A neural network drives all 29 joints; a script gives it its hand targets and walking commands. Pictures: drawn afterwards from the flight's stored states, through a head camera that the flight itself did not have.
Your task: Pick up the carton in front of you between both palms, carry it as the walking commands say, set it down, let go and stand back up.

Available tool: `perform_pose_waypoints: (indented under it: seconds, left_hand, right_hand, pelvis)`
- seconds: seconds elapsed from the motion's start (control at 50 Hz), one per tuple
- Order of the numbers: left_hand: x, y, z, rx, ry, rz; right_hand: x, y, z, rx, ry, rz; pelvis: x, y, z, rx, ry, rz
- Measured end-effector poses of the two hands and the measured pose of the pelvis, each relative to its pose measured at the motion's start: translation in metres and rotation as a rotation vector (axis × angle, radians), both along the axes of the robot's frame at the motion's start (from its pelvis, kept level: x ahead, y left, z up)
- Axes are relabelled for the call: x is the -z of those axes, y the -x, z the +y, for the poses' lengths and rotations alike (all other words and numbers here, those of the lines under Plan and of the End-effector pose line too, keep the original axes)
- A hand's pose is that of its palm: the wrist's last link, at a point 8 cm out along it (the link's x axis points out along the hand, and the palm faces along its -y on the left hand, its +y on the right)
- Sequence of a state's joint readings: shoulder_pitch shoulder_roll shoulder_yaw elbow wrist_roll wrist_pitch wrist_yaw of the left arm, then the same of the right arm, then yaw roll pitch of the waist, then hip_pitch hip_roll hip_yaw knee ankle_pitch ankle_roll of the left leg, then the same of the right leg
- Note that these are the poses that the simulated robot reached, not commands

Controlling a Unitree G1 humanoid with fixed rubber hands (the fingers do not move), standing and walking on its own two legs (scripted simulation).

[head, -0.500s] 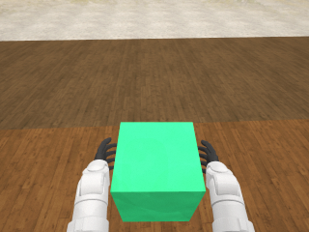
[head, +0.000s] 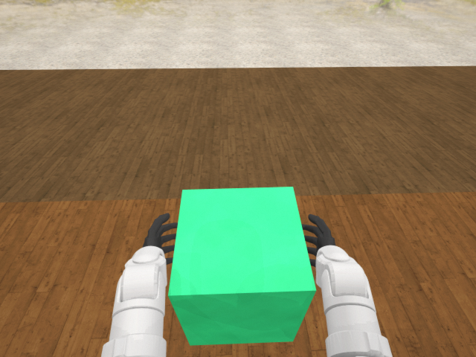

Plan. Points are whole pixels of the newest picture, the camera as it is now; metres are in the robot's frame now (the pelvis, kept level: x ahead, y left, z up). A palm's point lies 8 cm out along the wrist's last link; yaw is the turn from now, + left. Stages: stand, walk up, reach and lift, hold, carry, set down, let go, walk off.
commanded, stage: hold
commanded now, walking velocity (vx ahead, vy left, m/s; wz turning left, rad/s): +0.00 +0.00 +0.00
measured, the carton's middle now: (239, 268) +0.31 +0.01 -0.04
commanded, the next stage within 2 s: carry in 1.16 s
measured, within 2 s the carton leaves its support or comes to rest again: neither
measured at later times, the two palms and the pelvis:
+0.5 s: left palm (152, 263) +0.27 +0.15 +0.05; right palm (332, 265) +0.27 -0.15 +0.05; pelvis -0.01 +0.00 +0.00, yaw +0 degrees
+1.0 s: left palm (155, 255) +0.29 +0.15 +0.05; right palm (330, 262) +0.28 -0.15 +0.04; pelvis +0.01 +0.01 +0.00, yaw -1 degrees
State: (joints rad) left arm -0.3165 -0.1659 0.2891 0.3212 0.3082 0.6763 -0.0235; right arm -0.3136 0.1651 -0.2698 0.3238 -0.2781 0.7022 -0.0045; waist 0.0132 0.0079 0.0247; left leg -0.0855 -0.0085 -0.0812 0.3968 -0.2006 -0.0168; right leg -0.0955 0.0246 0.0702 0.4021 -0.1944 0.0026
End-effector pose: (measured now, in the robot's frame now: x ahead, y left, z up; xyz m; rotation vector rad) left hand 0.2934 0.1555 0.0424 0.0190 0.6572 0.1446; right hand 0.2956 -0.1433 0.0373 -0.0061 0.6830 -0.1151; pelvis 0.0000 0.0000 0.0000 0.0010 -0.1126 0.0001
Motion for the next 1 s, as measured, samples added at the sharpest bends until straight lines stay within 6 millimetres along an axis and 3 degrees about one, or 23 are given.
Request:
perform_pose_waypoints:
  seconds: [0.18, 0.36, 0.6, 1.0]
  left_hand:
    - [-0.016, 0.010, -0.001, 0.015, -0.022, -0.036]
    - [-0.009, 0.019, -0.006, 0.032, -0.021, 0.012]
    - [-0.014, 0.018, -0.001, 0.008, -0.006, -0.014]
    - [-0.008, 0.006, -0.005, 0.050, -0.034, 0.014]
  right_hand:
    - [-0.016, 0.010, -0.001, -0.022, 0.028, -0.038]
    - [-0.007, 0.025, -0.006, -0.005, 0.026, 0.010]
    - [-0.012, 0.020, -0.001, -0.003, 0.006, -0.016]
    - [-0.003, 0.017, -0.005, 0.003, 0.024, 0.013]
  pelvis:
    - [-0.003, -0.004, -0.001, -0.001, 0.002, -0.018]
    - [-0.002, 0.004, 0.000, -0.007, 0.002, -0.048]
    - [0.000, 0.014, 0.002, -0.002, 0.002, -0.049]
    - [-0.004, -0.006, 0.006, 0.009, 0.000, -0.022]
